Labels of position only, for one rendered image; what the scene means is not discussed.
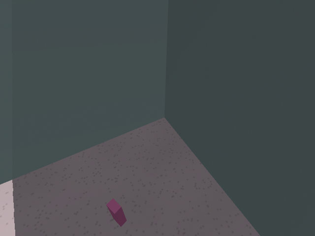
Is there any carton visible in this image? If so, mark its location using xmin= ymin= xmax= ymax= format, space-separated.
xmin=107 ymin=199 xmax=126 ymax=226

